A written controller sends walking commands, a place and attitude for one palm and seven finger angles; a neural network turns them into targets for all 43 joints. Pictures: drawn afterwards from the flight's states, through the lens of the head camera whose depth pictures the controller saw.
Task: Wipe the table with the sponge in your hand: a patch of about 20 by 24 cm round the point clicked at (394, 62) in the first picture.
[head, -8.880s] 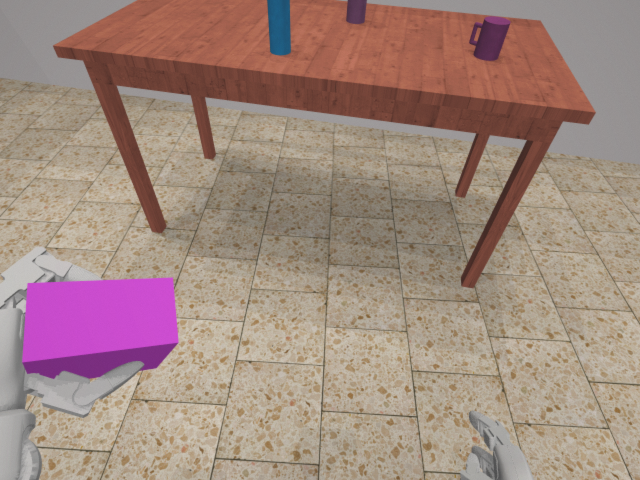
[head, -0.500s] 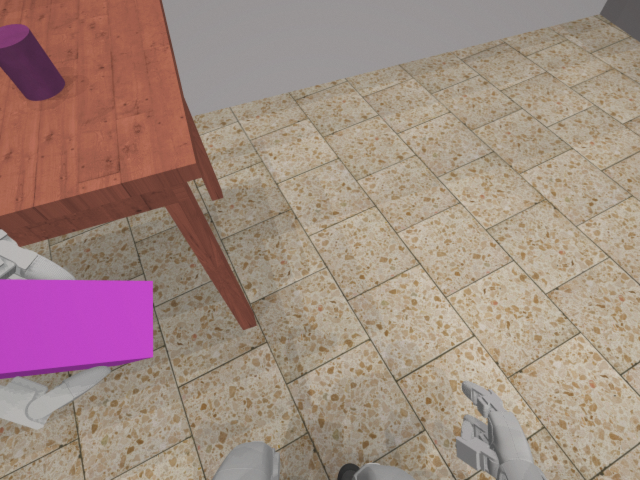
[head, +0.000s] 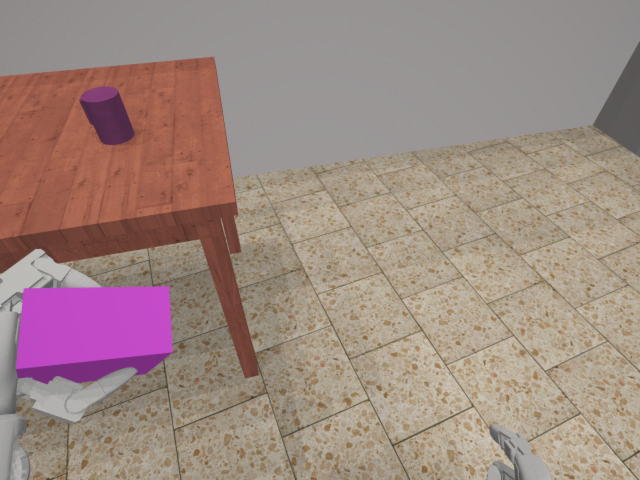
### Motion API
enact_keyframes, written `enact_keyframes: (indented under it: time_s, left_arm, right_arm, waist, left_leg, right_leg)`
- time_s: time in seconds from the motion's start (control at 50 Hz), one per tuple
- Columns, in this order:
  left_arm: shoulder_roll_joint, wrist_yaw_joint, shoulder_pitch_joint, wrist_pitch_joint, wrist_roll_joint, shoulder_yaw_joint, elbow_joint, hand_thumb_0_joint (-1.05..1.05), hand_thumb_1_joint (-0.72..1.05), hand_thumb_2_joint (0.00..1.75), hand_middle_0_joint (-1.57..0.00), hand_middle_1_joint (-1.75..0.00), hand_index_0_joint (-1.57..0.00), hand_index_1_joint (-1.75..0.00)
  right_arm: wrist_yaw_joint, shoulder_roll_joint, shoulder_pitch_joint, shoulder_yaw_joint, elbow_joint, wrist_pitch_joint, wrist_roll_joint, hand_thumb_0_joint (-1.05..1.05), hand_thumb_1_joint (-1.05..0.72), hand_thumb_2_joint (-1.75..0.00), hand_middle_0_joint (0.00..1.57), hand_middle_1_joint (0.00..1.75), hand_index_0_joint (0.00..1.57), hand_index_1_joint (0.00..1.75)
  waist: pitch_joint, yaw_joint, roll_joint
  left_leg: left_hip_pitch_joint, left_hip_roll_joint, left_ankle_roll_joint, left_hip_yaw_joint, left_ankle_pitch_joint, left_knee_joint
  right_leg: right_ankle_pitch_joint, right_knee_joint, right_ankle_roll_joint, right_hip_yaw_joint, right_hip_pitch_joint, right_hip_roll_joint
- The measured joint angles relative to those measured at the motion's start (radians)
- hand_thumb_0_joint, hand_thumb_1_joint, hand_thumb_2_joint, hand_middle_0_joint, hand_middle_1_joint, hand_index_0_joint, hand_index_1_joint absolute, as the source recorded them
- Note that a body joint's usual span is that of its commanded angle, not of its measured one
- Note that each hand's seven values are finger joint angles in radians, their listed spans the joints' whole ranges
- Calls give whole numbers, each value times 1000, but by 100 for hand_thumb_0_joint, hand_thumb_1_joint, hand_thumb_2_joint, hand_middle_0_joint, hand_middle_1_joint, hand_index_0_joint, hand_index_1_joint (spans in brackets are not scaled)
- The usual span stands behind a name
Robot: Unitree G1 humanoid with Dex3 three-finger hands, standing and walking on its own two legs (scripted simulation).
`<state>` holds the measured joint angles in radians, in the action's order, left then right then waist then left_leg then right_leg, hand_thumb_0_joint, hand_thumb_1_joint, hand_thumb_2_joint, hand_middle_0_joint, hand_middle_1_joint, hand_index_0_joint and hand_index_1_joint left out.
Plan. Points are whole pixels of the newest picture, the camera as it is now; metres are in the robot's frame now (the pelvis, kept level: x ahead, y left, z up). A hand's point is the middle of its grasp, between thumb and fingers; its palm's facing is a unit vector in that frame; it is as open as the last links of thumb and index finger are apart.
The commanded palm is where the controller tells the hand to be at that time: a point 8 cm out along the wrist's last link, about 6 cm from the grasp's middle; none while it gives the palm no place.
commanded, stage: take the last steps up to it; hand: left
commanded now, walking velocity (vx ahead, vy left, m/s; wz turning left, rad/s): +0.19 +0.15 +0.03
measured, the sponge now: (115, 336) +0.22 +0.21 +0.15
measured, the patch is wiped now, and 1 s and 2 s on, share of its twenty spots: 0.00 0.00 0.00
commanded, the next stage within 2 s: come to a stop and stand still in 0.72 s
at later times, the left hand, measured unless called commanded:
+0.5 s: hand (53, 308) +0.25 +0.29 +0.15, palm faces +0.38 -0.80 -0.46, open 10.3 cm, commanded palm +0.18 +0.33 +0.16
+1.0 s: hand (41, 243) +0.33 +0.35 +0.15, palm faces +0.31 -0.82 -0.48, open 10.3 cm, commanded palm +0.27 +0.40 +0.16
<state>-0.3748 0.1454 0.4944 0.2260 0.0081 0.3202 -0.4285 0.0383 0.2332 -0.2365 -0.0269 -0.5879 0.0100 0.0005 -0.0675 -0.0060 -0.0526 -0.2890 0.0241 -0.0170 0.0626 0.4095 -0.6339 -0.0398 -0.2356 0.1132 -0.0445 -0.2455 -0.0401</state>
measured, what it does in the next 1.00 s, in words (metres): steps to the left: left foot, then left foot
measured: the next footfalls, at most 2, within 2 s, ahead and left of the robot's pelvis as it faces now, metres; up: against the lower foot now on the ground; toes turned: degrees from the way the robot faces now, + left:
left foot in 0.14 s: +0.00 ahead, +0.15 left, +0.00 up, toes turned +6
left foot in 0.72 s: +0.15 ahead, +0.25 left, +0.00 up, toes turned +7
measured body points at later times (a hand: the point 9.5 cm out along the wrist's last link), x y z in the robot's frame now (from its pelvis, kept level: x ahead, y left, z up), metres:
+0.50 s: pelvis +0.02 +0.05 -0.02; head +0.06 +0.03 +0.43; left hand +0.22 +0.33 +0.17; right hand +0.17 -0.17 -0.14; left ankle -0.01 +0.18 -0.67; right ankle +0.02 -0.03 -0.75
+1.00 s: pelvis +0.10 +0.13 -0.02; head +0.15 +0.12 +0.42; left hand +0.31 +0.39 +0.18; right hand +0.26 -0.07 -0.12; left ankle +0.11 +0.25 -0.75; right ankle +0.09 +0.07 -0.75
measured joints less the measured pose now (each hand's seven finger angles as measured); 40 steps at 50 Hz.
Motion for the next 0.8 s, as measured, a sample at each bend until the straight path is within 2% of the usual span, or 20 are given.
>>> enact_keyframes:
  time_s: [0.08,0.14,0.18,0.2,0.26,0.3,0.34,0.36,0.38,0.42,0.46,0.5,0.54,0.58,0.64,0.68,0.72,0.76,0.8]
  left_arm:
    - [14,1,-10,-6,-3,-7,13,-1,-51,100,-70,-136,-72,-136]
    - [30,1,-13,-7,-4,-22,-2,-1,-51,100,-70,-136,-72,-136]
    - [26,5,-21,-9,-11,-24,-11,-1,-51,100,-70,-136,-72,-136]
    - [18,6,-18,-11,-13,-19,-15,-1,-51,100,-70,-136,-72,-136]
    - [-7,-1,17,-23,-11,10,-17,-1,-51,100,-70,-136,-72,-136]
    - [-10,-1,30,-33,-7,20,-8,-1,-51,100,-70,-136,-72,-136]
    - [-12,1,14,-37,-7,25,-1,-1,-51,100,-70,-136,-72,-136]
    - [-11,0,-10,-33,-10,24,1,-1,-51,100,-70,-136,-72,-136]
    - [-7,-2,-42,-27,-12,21,6,-1,-51,100,-70,-136,-72,-136]
    - [5,-10,-100,-8,-8,13,18,-1,-51,100,-70,-136,-72,-136]
    - [23,-17,-108,10,-1,16,22,-1,-51,100,-70,-136,-72,-136]
    - [34,-19,-70,28,1,24,12,-1,-51,100,-70,-136,-72,-136]
    - [28,-20,-24,39,-3,28,-7,-1,-51,100,-70,-136,-72,-136]
    - [8,-18,14,42,-6,30,-42,-1,-51,100,-70,-136,-72,-136]
    - [-18,-8,48,40,-8,38,-110,-1,-51,100,-70,-136,-72,-136]
    - [-28,1,62,37,-5,48,-154,-1,-51,100,-70,-136,-73,-136]
    - [-39,10,60,41,0,65,-187,-1,-51,100,-70,-136,-73,-136]
    - [-57,18,16,45,1,85,-170,-1,-51,100,-70,-136,-73,-136]
    - [-59,17,-19,48,0,95,-121,-1,-51,100,-71,-136,-73,-136]
  right_arm:
    - [-6,-9,-7,13,2,-8,-1,1,-91,-90,20,30,20,30]
    - [-4,-1,-15,16,24,-21,-6,1,-91,-90,20,30,20,30]
    - [0,-10,-10,16,24,-31,-13,1,-91,-90,20,30,20,30]
    - [2,-20,-8,16,18,-39,-11,1,-90,-90,20,30,20,30]
    - [-1,-49,-16,24,-5,-57,-4,1,-90,-90,20,30,20,30]
    - [2,-57,-25,31,-24,-68,-2,1,-90,-90,20,30,20,30]
    - [5,-57,-32,36,-41,-77,-2,1,-90,-90,21,30,20,30]
    - [5,-53,-28,36,-50,-80,-1,1,-90,-90,21,30,20,30]
    - [4,-49,-16,33,-66,-78,0,1,-90,-90,21,30,20,30]
    - [-4,-44,12,24,-99,-65,2,1,-90,-90,21,30,20,30]
    - [-13,-38,33,18,-106,-49,4,2,-90,-90,21,30,20,30]
    - [-17,-30,48,15,-92,-39,3,2,-90,-90,21,30,20,30]
    - [-17,-23,57,11,-72,-36,1,2,-91,-90,21,30,20,30]
    - [-12,-17,58,4,-51,-39,-1,2,-91,-90,20,30,20,30]
    - [-3,0,52,-11,-27,-53,-5,1,-91,-90,20,30,20,30]
    - [7,15,46,-22,-16,-62,-6,1,-91,-90,20,30,20,30]
    - [18,28,41,-36,-2,-72,-4,1,-91,-90,20,30,20,30]
    - [25,-1,59,-48,-9,-74,3,1,-91,-90,20,30,20,30]
    - [22,-32,71,-36,-15,-81,5,1,-91,-90,20,30,20,30]
  waist:
    - [2,-6,2]
    - [16,-3,45]
    - [47,3,55]
    - [61,1,53]
    - [61,-10,50]
    - [56,-11,68]
    - [61,-13,91]
    - [70,-14,110]
    - [86,-12,126]
    - [119,-11,122]
    - [136,-15,101]
    - [144,-1,86]
    - [153,17,65]
    - [166,24,37]
    - [184,16,9]
    - [186,12,7]
    - [175,8,24]
    - [182,-4,0]
    - [168,-6,3]
  left_leg:
    - [63,2,-14,25,1,127]
    - [132,-21,-40,8,10,267]
    - [128,-26,-31,7,-150,267]
    - [127,-24,-23,14,-184,243]
    - [134,-16,-2,39,-118,187]
    - [136,-17,-3,44,-82,158]
    - [123,-23,-2,40,-44,103]
    - [102,-35,-2,30,-16,48]
    - [64,-46,-3,21,0,-45]
    - [-35,-33,14,-9,35,-287]
    - [-117,-30,30,-17,21,-443]
    - [-183,-50,39,-20,-28,-490]
    - [-215,-77,44,-16,-68,-430]
    - [-208,-100,42,-3,-86,-297]
    - [-152,-109,36,18,-111,-90]
    - [-87,-101,35,39,-173,47]
    - [-30,-98,33,56,-260,136]
    - [-34,-82,26,81,-209,72]
    - [-33,-85,14,90,-158,54]
  right_leg:
    - [-4,-19,-14,-8,-22,17]
    - [-77,-112,-40,-28,-68,1]
    - [-216,-269,-83,-32,-115,7]
    - [-277,-371,-98,-33,-138,16]
    - [-378,-538,-121,-43,-162,44]
    - [-400,-512,-129,-65,-129,58]
    - [-356,-391,-126,-85,-59,63]
    - [-278,-354,-104,-100,-43,55]
    - [-257,-367,-78,-114,-43,48]
    - [-278,-387,-49,-125,-35,56]
    - [-283,-367,-48,-105,-23,65]
    - [-262,-323,-62,-87,-12,72]
    - [-243,-284,-72,-74,-1,85]
    - [-238,-264,-84,-62,7,103]
    - [-252,-268,-109,-44,17,130]
    - [-279,-298,-132,-35,19,142]
    - [-328,-375,-153,-25,2,145]
    - [-452,-550,-145,8,-51,153]
    - [-522,-715,-141,-1,-115,128]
